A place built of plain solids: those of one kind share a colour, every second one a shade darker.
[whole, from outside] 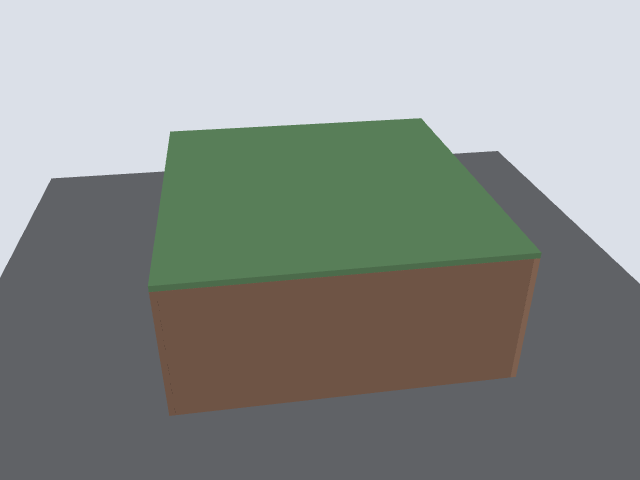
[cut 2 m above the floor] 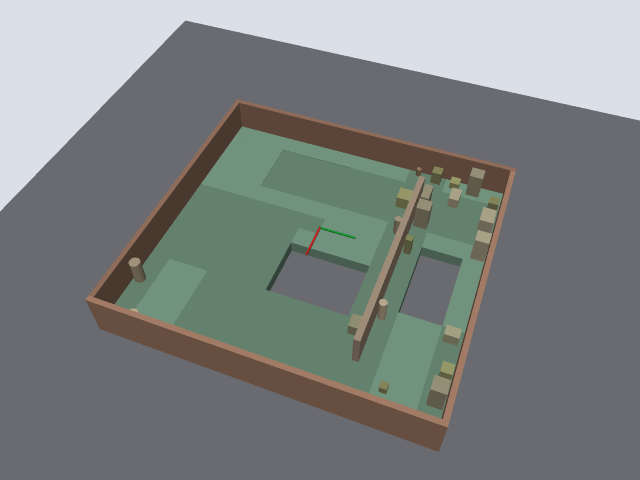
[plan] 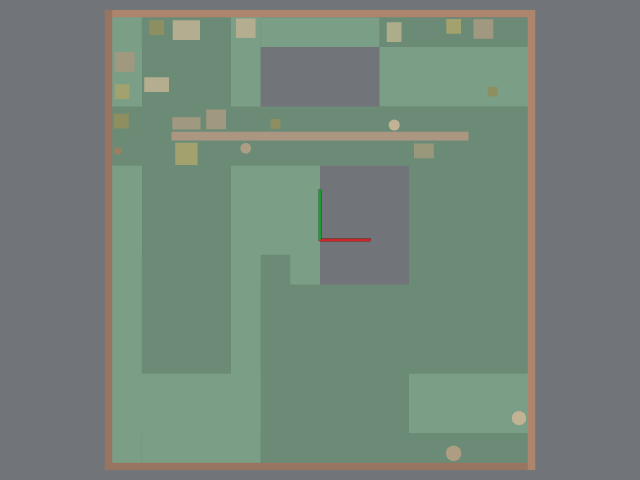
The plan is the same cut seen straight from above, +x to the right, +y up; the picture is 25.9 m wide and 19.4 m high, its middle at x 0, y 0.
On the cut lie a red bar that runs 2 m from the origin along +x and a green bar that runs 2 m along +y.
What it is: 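A museum's exhibition hall between two shows, on a module of 1.2 m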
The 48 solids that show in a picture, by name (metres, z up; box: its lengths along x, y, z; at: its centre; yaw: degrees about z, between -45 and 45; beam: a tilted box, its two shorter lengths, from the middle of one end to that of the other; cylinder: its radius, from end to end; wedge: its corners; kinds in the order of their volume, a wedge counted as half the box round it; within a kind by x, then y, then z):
{
 "floor_1": {"box": [1.2, 18.0, 0.8], "at": [-7.8, 0.0, 0.35]},
 "floor_2": {"box": [3.6, 3.6, 0.8], "at": [-5.4, -7.2, 0.35]},
 "floor_3": {"box": [3.62, 4.82, 0.77], "at": [-5.4, -3.0, 0.33]},
 "floor_4": {"box": [3.6, 9.6, 0.8], "at": [-5.4, 4.2, 0.35]},
 "floor_5": {"box": [8.4, 3.6, 0.8], "at": [-4.2, 1.2, 0.35]},
 "floor_6": {"box": [1.2, 18.0, 0.8], "at": [-3.0, 0.0, 0.35]},
 "floor_7": {"box": [1.2, 14.4, 0.8], "at": [-1.8, -1.8, 0.35]},
 "floor_8": {"box": [3.6, 1.2, 0.8], "at": [-1.8, -1.2, 0.35]},
 "floor_9": {"box": [16.8, 1.2, 0.8], "at": [0.0, -8.4, 0.35]},
 "floor_10": {"box": [16.8, 2.4, 0.8], "at": [0.0, 4.2, 0.35]},
 "floor_11": {"box": [16.8, 1.2, 0.8], "at": [0.0, 8.4, 0.35]},
 "floor_12": {"box": [4.8, 1.2, 0.8], "at": [0.0, 8.4, 0.35]},
 "floor_13": {"box": [4.8, 1.2, 0.8], "at": [1.2, -8.4, 0.35]},
 "floor_14": {"box": [4.82, 2.42, 0.8], "at": [1.2, -6.6, 0.35]},
 "floor_15": {"box": [3.6, 3.6, 0.8], "at": [1.8, -3.6, 0.35]},
 "floor_16": {"box": [12.0, 3.6, 0.8], "at": [2.4, -3.6, 0.35]},
 "floor_17": {"box": [1.2, 6.0, 0.8], "at": [3.0, 6.0, 0.35]},
 "floor_18": {"box": [6.0, 2.4, 0.8], "at": [5.4, 6.6, 0.35]},
 "floor_19": {"box": [4.8, 2.4, 0.8], "at": [6.0, -6.6, 0.35]},
 "floor_20": {"box": [4.8, 18.0, 0.8], "at": [6.0, 0.0, 0.35]},
 "floor_21": {"box": [4.8, 4.8, 0.8], "at": [6.0, 0.6, 0.35]},
 "wall_1": {"box": [0.3, 18.6, 7.18], "at": [-8.55, 0.0, 3.54]},
 "wall_2": {"box": [16.8, 0.3, 7.18], "at": [0.0, -9.15, 3.54]},
 "wall_3": {"box": [16.8, 0.3, 7.18], "at": [0.0, 9.15, 3.54]},
 "wall_4": {"box": [0.3, 18.6, 7.18], "at": [8.55, 0.0, 3.54]},
 "roof_1": {"box": [17.4, 18.6, 0.3], "at": [0.0, 0.0, 7.28]},
 "screen_1": {"box": [12.0, 0.36, 3.6], "at": [0.0, 4.2, 2.55]},
 "crate_1": {"box": [0.8, 0.8, 1.6], "at": [-7.9, 7.2, 1.55]},
 "crate_2": {"box": [1.0, 0.6, 0.7], "at": [-6.6, 6.28, 1.1]},
 "crate_3": {"box": [1.15, 0.5, 1.5], "at": [-5.4, 4.72, 1.5]},
 "crate_4": {"box": [1.1, 0.8, 0.9], "at": [-5.4, 8.49, 1.2]},
 "crate_5": {"box": [0.8, 0.8, 1.6], "at": [-4.2, 4.87, 1.55]},
 "crate_6": {"box": [0.8, 0.8, 1.6], "at": [-3.0, 8.56, 1.55]},
 "crate_7": {"box": [0.8, 0.8, 1.6], "at": [6.6, 8.53, 1.55]},
 "plinth_1": {"box": [0.6, 0.6, 0.9], "at": [-8.03, 4.8, 1.2]},
 "plinth_2": {"box": [0.6, 0.6, 0.45], "at": [-8.0, 6.0, 0.97]},
 "plinth_3": {"box": [0.6, 0.6, 1.0], "at": [-6.6, 8.59, 1.25]},
 "plinth_4": {"box": [0.9, 0.9, 0.8], "at": [-5.4, 3.48, 1.15]},
 "plinth_5": {"box": [0.4, 0.4, 1.2], "at": [-1.8, 4.69, 1.35]},
 "plinth_6": {"box": [0.6, 0.6, 1.2], "at": [5.4, 8.63, 1.35]},
 "plinth_7": {"box": [0.4, 0.4, 0.45], "at": [6.98, 6.0, 0.97]},
 "roll_1": {"cylinder": 0.21, "from": [-3.0, 3.71, 0.75], "to": [-3.0, 3.71, 1.91]},
 "roll_2": {"cylinder": 0.22, "from": [3.0, 4.65, 0.75], "to": [3.0, 4.65, 2.09]},
 "roll_3": {"cylinder": 0.31, "from": [5.4, -8.62, 0.75], "to": [5.4, -8.62, 2.21]},
 "roll_4": {"cylinder": 0.29, "from": [8.04, -7.2, 0.75], "to": [8.04, -7.2, 1.77]},
 "cratesmall_1": {"box": [0.6, 0.8, 0.7], "at": [3.0, 8.4, 1.1]},
 "cratesmall_2": {"box": [0.8, 0.6, 0.73], "at": [4.2, 3.6, 1.11]},
 "buckets_1": {"cylinder": 0.16, "from": [-8.16, 3.6, 0.75], "to": [-8.16, 3.6, 1.25]}
}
